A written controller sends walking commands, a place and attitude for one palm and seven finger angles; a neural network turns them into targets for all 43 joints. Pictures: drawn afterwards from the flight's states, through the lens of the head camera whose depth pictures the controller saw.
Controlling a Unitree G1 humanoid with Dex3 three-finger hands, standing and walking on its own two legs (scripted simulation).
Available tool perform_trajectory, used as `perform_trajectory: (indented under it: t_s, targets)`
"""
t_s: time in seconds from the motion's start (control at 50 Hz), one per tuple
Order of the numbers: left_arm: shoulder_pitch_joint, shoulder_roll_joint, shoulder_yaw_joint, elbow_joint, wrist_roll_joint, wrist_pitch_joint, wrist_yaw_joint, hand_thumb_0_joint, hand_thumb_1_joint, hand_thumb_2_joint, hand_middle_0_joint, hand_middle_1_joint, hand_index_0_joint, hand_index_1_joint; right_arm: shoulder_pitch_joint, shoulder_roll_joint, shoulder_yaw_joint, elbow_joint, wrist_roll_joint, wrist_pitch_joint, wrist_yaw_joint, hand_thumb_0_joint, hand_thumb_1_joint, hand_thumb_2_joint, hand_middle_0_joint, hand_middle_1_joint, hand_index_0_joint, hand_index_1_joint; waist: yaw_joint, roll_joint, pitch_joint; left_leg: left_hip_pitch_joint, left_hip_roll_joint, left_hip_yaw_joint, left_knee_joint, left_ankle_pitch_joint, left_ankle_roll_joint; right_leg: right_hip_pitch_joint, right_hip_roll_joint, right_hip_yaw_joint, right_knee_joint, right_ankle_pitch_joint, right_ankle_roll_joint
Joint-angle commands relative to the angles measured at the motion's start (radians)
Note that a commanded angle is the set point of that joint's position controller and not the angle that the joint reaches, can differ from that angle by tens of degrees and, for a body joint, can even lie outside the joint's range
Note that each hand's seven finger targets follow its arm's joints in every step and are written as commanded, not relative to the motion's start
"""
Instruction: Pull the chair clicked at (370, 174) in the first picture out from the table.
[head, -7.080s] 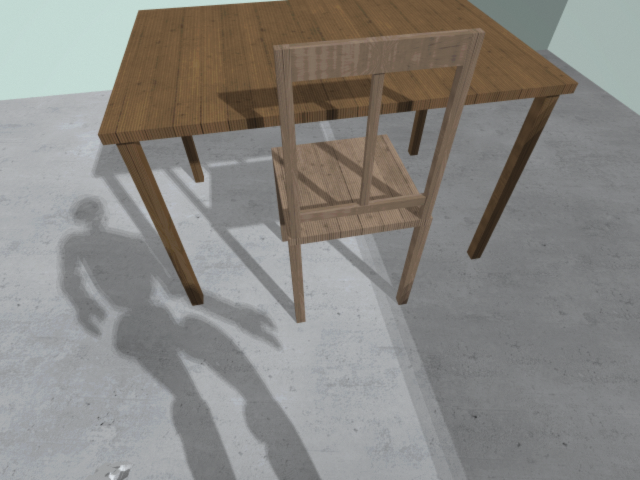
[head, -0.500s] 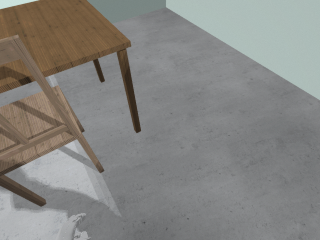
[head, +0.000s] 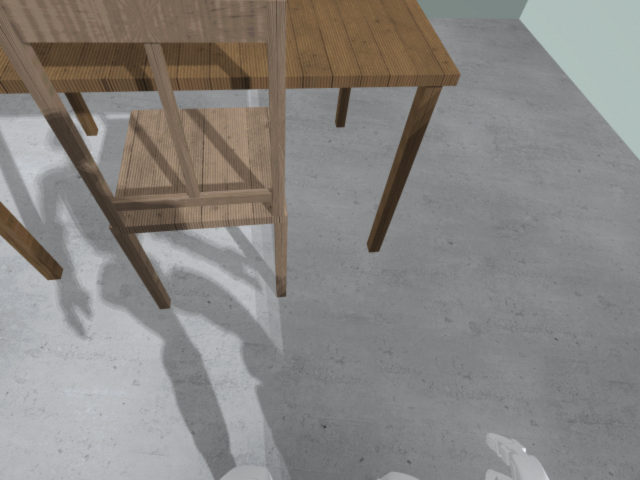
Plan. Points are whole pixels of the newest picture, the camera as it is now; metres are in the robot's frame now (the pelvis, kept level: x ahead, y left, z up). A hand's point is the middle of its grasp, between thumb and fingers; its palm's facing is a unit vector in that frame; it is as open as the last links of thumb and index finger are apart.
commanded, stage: turn to face it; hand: left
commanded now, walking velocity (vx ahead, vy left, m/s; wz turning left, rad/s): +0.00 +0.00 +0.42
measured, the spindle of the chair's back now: (177, 132) +0.65 +0.33 -0.04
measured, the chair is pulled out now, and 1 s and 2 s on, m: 0.00 0.00 0.00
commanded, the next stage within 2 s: take the last steps up to it in 0.40 s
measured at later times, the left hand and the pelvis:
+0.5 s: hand (167, 471) +0.13 +0.20 -0.13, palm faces +0.17 -0.95 -0.27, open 7.4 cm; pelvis +0.04 -0.01 +0.01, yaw +10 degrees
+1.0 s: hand out of the picture -0.06 +0.16 -0.16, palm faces +0.39 -0.91 -0.15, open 7.4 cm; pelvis +0.08 +0.04 +0.01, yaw +16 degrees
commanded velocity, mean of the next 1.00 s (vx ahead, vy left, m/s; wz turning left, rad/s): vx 0.15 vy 0.00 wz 0.15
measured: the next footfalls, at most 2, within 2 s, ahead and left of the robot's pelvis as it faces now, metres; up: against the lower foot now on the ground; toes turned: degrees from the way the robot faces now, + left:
right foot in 0.50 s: +0.10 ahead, -0.11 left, +0.00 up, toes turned +9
left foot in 1.00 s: +0.11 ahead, +0.16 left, +0.00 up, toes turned +20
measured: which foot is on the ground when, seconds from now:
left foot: down 0.00-0.50, up 0.52-0.98, down 1.00-1.00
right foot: up 0.00-0.48, down 0.50-1.00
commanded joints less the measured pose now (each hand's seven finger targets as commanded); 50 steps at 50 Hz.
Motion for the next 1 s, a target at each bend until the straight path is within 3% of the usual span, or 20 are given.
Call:
perform_trajectory:
  t_s: [0.0,0.06,0.2,0.32,0.38,0.42,0.44,0.46,0.48,0.5,0.52,0.54,0.56,0.6,0.7,0.84,0.88,0.92,0.94,0.98]
  targets:
    - [-0.059,0.076,0.017,-0.109,-0.005,-0.046,-0.003,0.0,0.9,0.9,-0.2,-0.3,-0.2,-0.3,0.108,-0.186,-0.047,-0.024,-0.001,-0.014,-0.036,0.0,-0.9,-0.9,0.2,0.3,0.2,0.3,-0.066,0.23,-0.18,0.253,0.257,-0.233,-0.227,0.894,0.109,-0.2,0.007,0.07,0.166,0.112,0.007]
    - [-0.03,0.069,0.013,-0.089,-0.005,-0.042,-0.006,0.0,0.9,0.9,-0.2,-0.3,-0.2,-0.3,0.118,-0.171,-0.04,-0.019,0.002,-0.023,-0.035,0.0,-0.9,-0.9,0.2,0.3,0.2,0.3,-0.049,0.2,-0.187,0.255,0.22,-0.212,-0.246,0.882,0.095,-0.176,0.034,0.056,0.117,0.181,0.016]
    - [-0.105,0.06,0.005,-0.108,-0.008,-0.041,0.0,0.0,0.9,0.9,-0.2,-0.3,-0.2,-0.3,0.18,-0.153,-0.038,0.009,-0.002,-0.02,-0.036,0.0,-0.9,-0.9,0.2,0.3,0.2,0.3,-0.062,0.181,-0.146,0.255,0.222,-0.309,-0.285,0.768,0.13,-0.187,0.053,0.068,-0.011,0.209,0.017]
    - [-0.18,0.026,-0.006,-0.129,-0.015,-0.047,0.005,0.0,0.9,0.9,-0.2,-0.3,-0.2,-0.3,0.214,-0.139,-0.037,0.034,-0.013,-0.015,-0.044,0.0,-0.9,-0.9,0.2,0.3,0.2,0.3,-0.079,0.181,-0.112,0.204,0.232,-0.385,-0.276,0.73,0.145,-0.093,0.089,0.066,-0.192,0.142,-0.012]
    - [-0.145,0.016,-0.007,-0.121,-0.02,-0.054,0.01,0.0,0.9,0.9,-0.2,-0.3,-0.2,-0.3,0.207,-0.136,-0.036,0.044,-0.014,-0.013,-0.047,0.0,-0.9,-0.9,0.2,0.3,0.2,0.3,-0.062,0.192,-0.123,0.16,0.219,-0.406,-0.245,0.745,0.133,0.018,0.119,0.062,-0.32,0.172,-0.034]
    - [-0.087,0.022,-0.005,-0.104,-0.021,-0.065,0.012,0.0,0.9,0.9,-0.2,-0.3,-0.2,-0.3,0.201,-0.124,-0.034,0.049,-0.008,-0.013,-0.047,0.0,-0.9,-0.9,0.2,0.3,0.2,0.3,-0.03,0.157,-0.141,0.104,0.192,-0.399,-0.198,0.661,0.102,0.146,0.114,0.069,-0.5,0.302,-0.042]
    - [-0.059,0.032,-0.003,-0.092,-0.018,-0.076,0.013,0.0,0.9,0.9,-0.2,-0.3,-0.2,-0.3,0.208,-0.108,-0.031,0.055,-0.001,-0.014,-0.044,0.0,-0.9,-0.9,0.2,0.3,0.2,0.3,-0.02,0.111,-0.156,0.059,0.151,-0.373,-0.155,0.546,0.061,0.247,0.095,0.073,-0.644,0.426,-0.043]
    - [-0.03,0.079,0.004,-0.082,-0.012,-0.088,0.018,0.0,0.9,0.9,-0.2,-0.3,-0.2,-0.3,0.232,-0.069,-0.026,0.061,0.009,-0.019,-0.037,0.0,-0.9,-0.9,0.2,0.3,0.2,0.3,-0.02,0.0,-0.201,-0.054,0.092,-0.308,-0.058,0.326,0.001,0.403,-0.031,0.188,-0.684,0.6,-0.075]
    - [-0.001,0.134,0.015,-0.07,-0.004,-0.094,0.024,0.0,0.9,0.9,-0.2,-0.3,-0.2,-0.3,0.243,-0.018,-0.018,0.047,0.012,-0.021,-0.037,0.0,-0.9,-0.9,0.2,0.3,0.2,0.3,-0.022,-0.201,-0.213,-0.201,-0.041,-0.147,0.115,-0.127,-0.065,0.479,-0.251,0.406,-0.683,0.856,-0.19]
    - [0.039,0.15,0.011,-0.075,-0.007,-0.091,0.016,0.0,0.9,0.9,-0.2,-0.3,-0.2,-0.3,0.259,-0.061,-0.033,0.044,0.008,-0.005,-0.044,0.0,-0.9,-0.9,0.2,0.3,0.2,0.3,-0.013,-0.12,-0.225,-0.151,-0.038,-0.151,0.279,-0.281,-0.069,0.367,-0.338,0.404,-0.727,0.868,-0.274]
    - [0.007,0.111,0.011,-0.075,-0.01,-0.089,0.018,0.0,0.9,0.9,-0.2,-0.3,-0.2,-0.3,0.251,-0.056,-0.036,0.066,-0.004,0.008,-0.04,0.0,-0.9,-0.9,0.2,0.3,0.2,0.3,-0.024,-0.079,-0.173,-0.174,-0.015,-0.165,0.393,-0.231,-0.064,0.306,-0.274,0.367,-0.778,0.663,-0.287]
    - [-0.026,0.095,0.015,-0.076,-0.01,-0.089,0.015,0.0,0.9,0.9,-0.2,-0.3,-0.2,-0.3,0.251,-0.061,-0.037,0.081,-0.009,0.009,-0.03,0.0,-0.9,-0.9,0.2,0.3,0.2,0.3,-0.032,-0.127,-0.134,-0.215,0.006,-0.15,0.458,-0.174,-0.061,0.273,-0.225,0.361,-0.821,0.447,-0.271]
    - [-0.043,0.066,0.01,-0.076,-0.011,-0.092,0.009,0.0,0.9,0.9,-0.2,-0.3,-0.2,-0.3,0.24,-0.065,-0.041,0.094,-0.013,0.006,-0.02,0.0,-0.9,-0.9,0.2,0.3,0.2,0.3,-0.038,-0.069,-0.094,-0.236,0.024,-0.131,0.497,-0.09,-0.06,0.25,-0.177,0.313,-0.846,0.297,-0.252]
    - [-0.038,0.042,0.004,-0.065,-0.009,-0.108,0.001,0.0,0.9,0.9,-0.2,-0.3,-0.2,-0.3,0.246,-0.05,-0.043,0.106,-0.018,0.001,-0.002,0.0,-0.9,-0.9,0.2,0.3,0.2,0.3,-0.047,-0.063,-0.064,-0.244,0.046,-0.106,0.51,0.014,-0.057,0.206,-0.132,0.23,-0.882,0.179,-0.221]
    - [0.068,0.015,-0.001,-0.005,0.0,-0.133,-0.001,0.0,0.9,0.9,-0.2,-0.3,-0.2,-0.3,0.204,-0.021,-0.037,0.11,-0.019,-0.007,0.004,0.0,-0.9,-0.9,0.2,0.3,0.2,0.3,-0.03,-0.071,-0.028,-0.276,0.082,-0.071,0.408,0.096,-0.07,0.229,-0.124,0.19,-0.928,0.147,-0.219]
    - [0.171,0.026,0.002,0.086,0.01,-0.135,-0.01,0.0,0.9,0.9,-0.2,-0.3,-0.2,-0.3,0.09,0.018,-0.019,0.082,-0.013,-0.039,0.009,0.0,-0.9,-0.9,0.2,0.3,0.2,0.3,0.011,-0.09,-0.023,-0.177,0.074,0.007,0.076,0.013,-0.057,0.244,-0.137,0.18,-0.911,0.207,-0.258]
    - [0.17,0.026,0.005,0.105,0.009,-0.133,-0.011,0.0,0.9,0.9,-0.2,-0.3,-0.2,-0.3,0.112,0.029,-0.014,0.091,-0.01,-0.054,0.006,0.0,-0.9,-0.9,0.2,0.3,0.2,0.3,-0.003,-0.092,-0.043,-0.088,0.057,0.025,-0.025,0.019,-0.047,0.228,-0.127,0.162,-0.863,0.238,-0.255]
    - [0.149,0.019,0.005,0.114,0.003,-0.125,-0.013,0.0,0.9,0.9,-0.2,-0.3,-0.2,-0.3,0.203,0.025,-0.012,0.127,-0.01,-0.067,-0.002,0.0,-0.9,-0.9,0.2,0.3,0.2,0.3,-0.05,-0.06,-0.058,0.14,0.023,0.066,-0.168,0.107,-0.046,0.093,-0.079,0.105,-0.779,0.173,-0.217]
    - [0.149,-0.012,-0.002,0.121,0.0,-0.122,-0.015,0.0,0.9,0.9,-0.2,-0.3,-0.2,-0.3,0.276,-0.004,-0.017,0.157,-0.008,-0.076,-0.011,0.0,-0.9,-0.9,0.2,0.3,0.2,0.3,-0.079,0.029,-0.082,0.282,0.042,0.033,-0.223,0.084,-0.046,0.008,-0.039,0.079,-0.672,0.157,-0.194]
    - [0.133,-0.093,-0.018,0.083,-0.003,-0.123,-0.022,0.0,0.9,0.9,-0.2,-0.3,-0.2,-0.3,0.472,-0.16,-0.053,0.191,-0.018,-0.08,-0.03,0.0,-0.9,-0.9,0.2,0.3,0.2,0.3,-0.146,0.395,-0.15,0.444,0.413,-0.472,-0.436,-0.062,0.087,-0.264,0.122,-0.065,-0.158,-0.01,-0.117]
